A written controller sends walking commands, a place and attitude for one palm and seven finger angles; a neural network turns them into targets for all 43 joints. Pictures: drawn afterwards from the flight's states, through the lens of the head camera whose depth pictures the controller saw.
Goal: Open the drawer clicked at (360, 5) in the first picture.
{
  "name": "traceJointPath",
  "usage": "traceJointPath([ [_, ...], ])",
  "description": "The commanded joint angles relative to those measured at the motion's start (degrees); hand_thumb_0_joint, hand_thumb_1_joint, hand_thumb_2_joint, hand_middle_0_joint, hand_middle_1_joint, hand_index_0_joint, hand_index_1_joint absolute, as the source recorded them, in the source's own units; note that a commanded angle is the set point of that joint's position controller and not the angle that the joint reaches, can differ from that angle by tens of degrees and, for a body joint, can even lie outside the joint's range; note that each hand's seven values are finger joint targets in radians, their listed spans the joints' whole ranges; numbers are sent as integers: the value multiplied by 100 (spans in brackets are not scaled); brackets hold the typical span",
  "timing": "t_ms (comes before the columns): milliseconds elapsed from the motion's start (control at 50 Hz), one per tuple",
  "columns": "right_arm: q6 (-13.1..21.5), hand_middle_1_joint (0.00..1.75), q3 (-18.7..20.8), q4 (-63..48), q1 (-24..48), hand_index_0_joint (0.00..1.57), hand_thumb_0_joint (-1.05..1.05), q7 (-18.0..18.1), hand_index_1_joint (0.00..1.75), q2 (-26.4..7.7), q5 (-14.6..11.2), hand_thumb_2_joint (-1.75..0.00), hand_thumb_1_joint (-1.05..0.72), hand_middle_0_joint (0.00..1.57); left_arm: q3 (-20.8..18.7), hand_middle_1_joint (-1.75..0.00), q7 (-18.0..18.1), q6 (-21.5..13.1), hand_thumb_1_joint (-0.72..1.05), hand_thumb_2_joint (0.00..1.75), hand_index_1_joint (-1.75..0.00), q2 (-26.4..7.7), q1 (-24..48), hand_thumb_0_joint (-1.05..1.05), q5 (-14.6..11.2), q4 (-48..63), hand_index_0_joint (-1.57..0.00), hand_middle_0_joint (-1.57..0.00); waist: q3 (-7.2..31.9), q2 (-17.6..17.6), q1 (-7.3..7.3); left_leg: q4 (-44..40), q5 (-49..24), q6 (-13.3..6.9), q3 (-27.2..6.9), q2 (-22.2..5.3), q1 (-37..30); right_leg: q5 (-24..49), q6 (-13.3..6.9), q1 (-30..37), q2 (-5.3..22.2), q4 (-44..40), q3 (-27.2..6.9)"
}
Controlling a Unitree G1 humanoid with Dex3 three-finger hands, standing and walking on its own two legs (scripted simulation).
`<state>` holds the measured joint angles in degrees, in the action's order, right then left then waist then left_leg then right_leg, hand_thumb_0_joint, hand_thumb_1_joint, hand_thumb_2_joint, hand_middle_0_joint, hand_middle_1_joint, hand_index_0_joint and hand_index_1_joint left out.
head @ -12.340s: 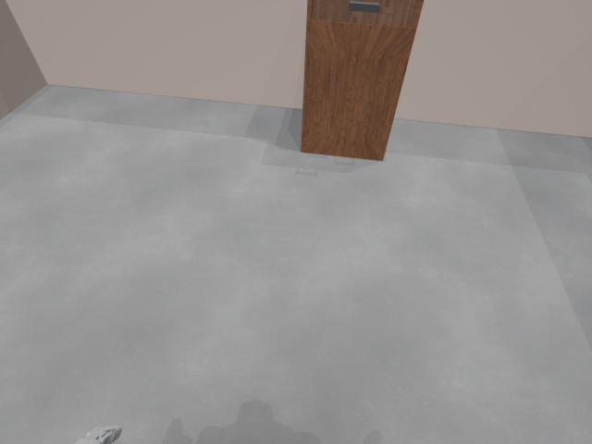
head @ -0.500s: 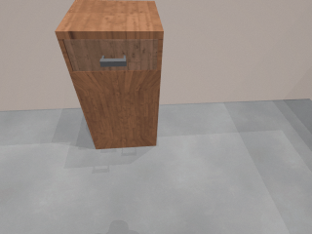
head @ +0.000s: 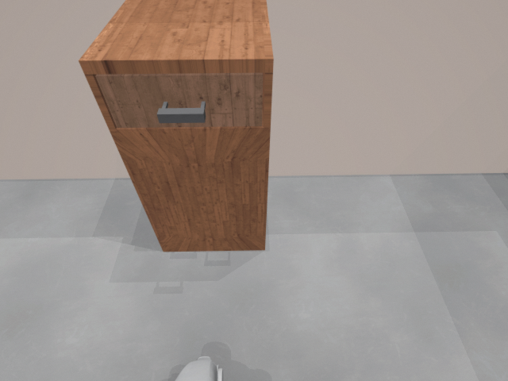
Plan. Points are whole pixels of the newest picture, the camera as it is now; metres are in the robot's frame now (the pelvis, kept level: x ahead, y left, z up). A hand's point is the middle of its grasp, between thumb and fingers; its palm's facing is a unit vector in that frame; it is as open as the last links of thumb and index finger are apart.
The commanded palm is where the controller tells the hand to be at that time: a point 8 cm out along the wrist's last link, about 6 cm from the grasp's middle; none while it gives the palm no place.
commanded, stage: take the last steps up to it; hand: left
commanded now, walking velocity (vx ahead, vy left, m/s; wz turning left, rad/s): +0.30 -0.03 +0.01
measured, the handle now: (183, 110) +0.73 +0.25 +0.01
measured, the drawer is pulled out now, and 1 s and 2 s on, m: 0.00 0.00 0.00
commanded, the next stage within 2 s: come to a stop and stand still in 0.40 s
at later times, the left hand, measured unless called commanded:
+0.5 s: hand (173, 311) +0.27 +0.19 -0.16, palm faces +0.00 -0.98 -0.22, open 7.4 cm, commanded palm none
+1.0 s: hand (166, 323) +0.25 +0.21 -0.17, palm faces +0.06 -0.96 -0.27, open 7.3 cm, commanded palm none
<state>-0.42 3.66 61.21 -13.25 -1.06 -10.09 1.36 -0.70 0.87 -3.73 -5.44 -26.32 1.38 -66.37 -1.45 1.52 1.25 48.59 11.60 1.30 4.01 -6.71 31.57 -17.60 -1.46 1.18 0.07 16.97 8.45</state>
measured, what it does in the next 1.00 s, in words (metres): walks ahead: left foot, then right foot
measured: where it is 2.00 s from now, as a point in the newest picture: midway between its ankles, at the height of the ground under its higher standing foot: outside the picture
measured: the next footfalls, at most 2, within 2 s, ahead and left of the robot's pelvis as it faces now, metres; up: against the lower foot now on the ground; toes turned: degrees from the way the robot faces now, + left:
left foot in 0.12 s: +0.18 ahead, +0.14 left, +0.00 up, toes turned +8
right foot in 0.56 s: +0.32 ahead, -0.13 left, +0.00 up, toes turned -10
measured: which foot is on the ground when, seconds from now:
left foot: up 0.00-0.10, down 0.12-0.56, up 0.58-1.00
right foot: down 0.00-0.12, up 0.14-0.54, down 0.56-1.00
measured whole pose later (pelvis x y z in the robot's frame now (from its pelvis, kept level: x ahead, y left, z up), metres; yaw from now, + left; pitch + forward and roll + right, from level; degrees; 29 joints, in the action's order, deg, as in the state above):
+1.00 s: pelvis +0.19 +0.00 -0.01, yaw +0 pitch +0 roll +1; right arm -2.4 3.5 57.3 -9.0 0.3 -12.3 0.6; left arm -3.3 1.7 2.1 -11.8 -9.0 2.2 -57.0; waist -4.3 -0.7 1.7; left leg 41.6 23.7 2.1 1.9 -1.6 16.8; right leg -6.4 -0.5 -21.6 6.4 28.3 7.6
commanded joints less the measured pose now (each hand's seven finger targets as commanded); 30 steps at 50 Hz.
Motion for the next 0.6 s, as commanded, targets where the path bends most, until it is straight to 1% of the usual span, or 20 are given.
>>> traceJointPath([
  [0,240,30,-52,-628,774,20,0,-58,30,-23,-29,-90,-90,20,-199,-30,85,-82,90,90,-30,-932,-371,0,13,79,-20,-20,-706,-905,124,-873,162,-135,231,160,-89,2326,-635,-367,1551,-372,-879],
  [20,269,30,-44,-614,753,20,0,-41,30,-45,-28,-90,-90,20,-214,-30,87,-65,90,90,-30,-926,-394,0,11,55,-20,-20,-666,-893,101,-1049,227,-183,300,221,-389,2549,-621,-379,1572,-184,-880],
  [40,301,30,-22,-528,492,20,0,-12,30,-105,-15,-90,-90,20,-217,-30,82,-57,90,90,-30,-950,-353,0,12,28,-20,-20,-521,-777,-58,-1332,244,-217,435,369,-863,2943,-557,-422,1510,223,-781],
  [60,351,30,-4,-342,-120,20,0,40,30,-211,10,-90,-90,20,-226,-30,83,-52,90,90,-30,-974,-251,0,-16,53,-20,-20,-168,-605,-349,-1800,-70,-262,490,534,-1788,3463,-425,-604,1311,1080,-556],
  [80,394,30,71,-92,-967,20,0,98,30,-518,42,-90,-90,20,-220,-30,67,-51,90,90,-30,-882,-268,0,-55,72,-20,-20,478,-165,-673,-2061,-511,-386,189,283,-3207,3166,-217,-1159,1037,2316,-317],
  [100,438,30,223,77,-1662,20,0,176,30,-1181,94,-90,-90,20,-172,-30,24,-43,90,90,-30,-589,-534,0,-123,168,-20,-20,1268,1203,-819,-2199,-1094,-944,-1802,-1286,-4690,792,103,-2616,333,3941,53],
  [120,378,30,237,174,-2065,20,0,220,30,-1436,1,-90,-90,20,-116,-30,6,-59,90,90,-30,-579,-251,0,-116,354,-20,-20,1488,1457,-912,-2812,-1919,-1439,-2886,-2074,-4916,-1556,107,-3327,60,5178,-366],
  [140,320,30,239,90,-1726,20,0,231,30,-1390,-37,-90,-90,20,-167,-30,12,-12,90,90,-30,-705,215,0,-102,508,-20,-20,799,609,-800,-3026,-1406,-1577,-2644,-2136,-4059,-1493,23,-3468,376,5603,-610],
  [180,405,30,100,-57,-869,20,0,256,30,-801,-3,-90,-90,20,-218,-30,-31,41,90,90,-30,-549,577,0,-41,440,-20,-20,-71,451,-509,-3332,-1319,-1227,-1850,-1666,-2812,-660,112,-3599,719,5706,-759],
  [220,473,30,-25,-126,-574,20,0,256,30,-449,-9,-90,-90,20,-229,-30,-89,157,90,90,-30,-411,404,0,5,399,-20,-20,-293,411,-233,-3535,-1407,-966,-1073,-1283,-2054,-266,202,-3135,810,5240,-730],
  [260,491,30,-10,-166,-451,20,0,248,30,-361,-13,-90,-90,20,-244,-30,-93,258,90,90,-30,-319,237,0,12,400,-20,-20,-245,443,-40,-3632,-1243,-908,-582,-1077,-1690,23,277,-2840,807,4882,-651],
  [300,474,30,22,-279,-342,20,0,237,30,-413,-7,-90,-90,20,-264,-30,-118,339,90,90,-30,-320,358,0,22,556,-20,-20,-368,527,14,-3798,-838,-973,-396,-1014,-1578,283,345,-2935,844,4353,-595],
  [380,406,30,69,-291,-360,20,0,221,30,-606,22,-90,-90,20,-281,-30,-171,361,90,90,-30,-517,1034,0,4,879,-20,-20,-555,717,-94,-3789,-616,-1024,-310,-987,-1722,545,375,-2881,816,3049,-481],
  [440,333,30,131,-271,-432,20,0,211,30,-761,45,-90,-90,20,-283,-30,-187,306,90,90,-30,-652,1305,0,-3,1008,-20,-20,-391,511,-178,-3427,-519,-998,-435,-1056,-1921,390,320,-2397,617,2241,-308],
  [480,282,30,132,-235,-418,20,0,214,30,-815,46,-90,-90,20,-294,-30,-193,254,90,90,-30,-695,1125,0,13,964,-20,-20,-269,385,-52,-2920,-414,-813,-304,-900,-1887,684,302,-1805,440,1631,-134],
  [500,259,30,78,-167,-486,20,0,215,30,-696,33,-90,-90,20,-292,-30,-163,188,90,90,-30,-773,824,0,21,840,-20,-20,-129,81,84,-2340,-530,-590,-85,-571,-1837,1043,308,-1243,357,1084,-97],
  [520,271,30,3,-120,-625,20,0,207,30,-470,-11,-90,-90,20,-325,-30,-105,88,90,90,-30,-1082,449,0,30,710,-20,-20,229,-511,229,-1491,-207,-299,188,-183,-1487,2236,228,-413,856,813,-724],
  [540,254,30,-100,-142,-884,20,0,185,30,-79,-65,-90,-90,20,-357,-30,-11,22,90,90,-30,-1524,380,0,21,650,-20,-20,518,-1594,91,-700,1437,12,424,332,-920,4075,-166,56,2044,535,-1968],
  [560,151,30,-90,-158,-884,20,0,254,30,-218,-120,-90,-90,20,-312,-30,11,69,90,90,-30,-1662,396,0,-49,726,-20,-20,667,-1331,111,-263,2510,40,28,322,-1362,5194,-633,-359,2468,415,-1992],
  [580,81,30,-72,-83,-885,20,0,281,30,-182,-134,-90,-90,20,-306,-30,53,102,90,90,-30,-1576,713,0,-41,756,-20,-20,594,-1032,14,105,2394,44,-146,297,-1404,5696,-807,-536,2357,502,-1810],
])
